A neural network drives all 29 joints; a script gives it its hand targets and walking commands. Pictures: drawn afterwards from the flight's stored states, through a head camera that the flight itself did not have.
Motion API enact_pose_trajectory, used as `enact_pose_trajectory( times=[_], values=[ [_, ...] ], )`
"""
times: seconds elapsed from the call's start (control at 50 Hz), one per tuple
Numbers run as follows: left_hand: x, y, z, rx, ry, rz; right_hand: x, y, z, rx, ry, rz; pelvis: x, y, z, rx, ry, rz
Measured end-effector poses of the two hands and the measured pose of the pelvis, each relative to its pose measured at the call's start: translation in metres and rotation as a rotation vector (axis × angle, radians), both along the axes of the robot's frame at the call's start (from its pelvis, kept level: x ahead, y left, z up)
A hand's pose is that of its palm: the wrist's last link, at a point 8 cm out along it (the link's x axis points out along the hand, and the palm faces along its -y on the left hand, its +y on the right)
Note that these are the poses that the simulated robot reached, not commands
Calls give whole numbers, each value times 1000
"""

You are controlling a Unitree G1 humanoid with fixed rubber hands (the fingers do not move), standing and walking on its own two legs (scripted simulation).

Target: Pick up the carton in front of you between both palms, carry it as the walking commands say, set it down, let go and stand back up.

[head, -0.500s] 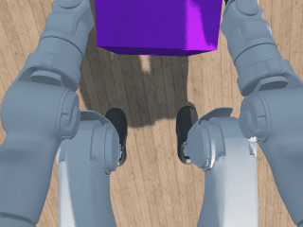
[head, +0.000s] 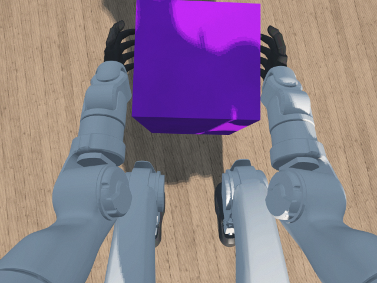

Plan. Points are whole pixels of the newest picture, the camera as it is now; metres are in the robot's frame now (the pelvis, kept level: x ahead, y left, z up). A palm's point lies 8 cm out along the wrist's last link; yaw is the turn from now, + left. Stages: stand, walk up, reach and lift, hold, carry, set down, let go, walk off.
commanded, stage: reach and lift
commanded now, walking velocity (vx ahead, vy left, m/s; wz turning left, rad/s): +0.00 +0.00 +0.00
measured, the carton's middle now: (193, 83) +0.50 -0.01 -0.13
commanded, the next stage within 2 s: none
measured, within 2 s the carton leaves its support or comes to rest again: neither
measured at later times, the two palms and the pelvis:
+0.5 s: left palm (83, 38) +0.48 +0.14 +0.08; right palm (322, 44) +0.47 -0.16 +0.08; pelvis +0.03 +0.00 +0.13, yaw +0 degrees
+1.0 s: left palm out of the picture +0.43 +0.14 +0.24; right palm out of the picture +0.43 -0.16 +0.24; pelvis +0.08 +0.00 +0.27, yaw +0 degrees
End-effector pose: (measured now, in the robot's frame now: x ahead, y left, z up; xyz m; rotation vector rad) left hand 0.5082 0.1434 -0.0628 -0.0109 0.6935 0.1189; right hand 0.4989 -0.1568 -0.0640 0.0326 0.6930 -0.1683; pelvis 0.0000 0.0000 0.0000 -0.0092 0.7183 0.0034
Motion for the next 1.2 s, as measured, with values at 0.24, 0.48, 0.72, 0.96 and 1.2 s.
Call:
enact_pose_trajectory(
  times=[0.24,0.48,0.72,0.96,1.2],
  values=[
    [-8,-7,68,-3,-10,-13,-11,-8,69,1,-10,-13,4,2,58,3,25,-14],
    [-29,-2,140,-11,-13,6,-28,-2,141,9,-13,-4,29,0,120,6,-28,-12],
    [-51,-2,220,-17,-7,14,-50,-2,220,17,-8,-7,51,0,190,6,-157,-12],
    [-74,1,295,-14,-8,17,-70,0,296,13,-8,3,74,0,258,7,-322,-10],
    [-94,2,368,-8,-17,16,-89,2,368,10,-17,10,95,-1,314,8,-520,-9]
  ],
)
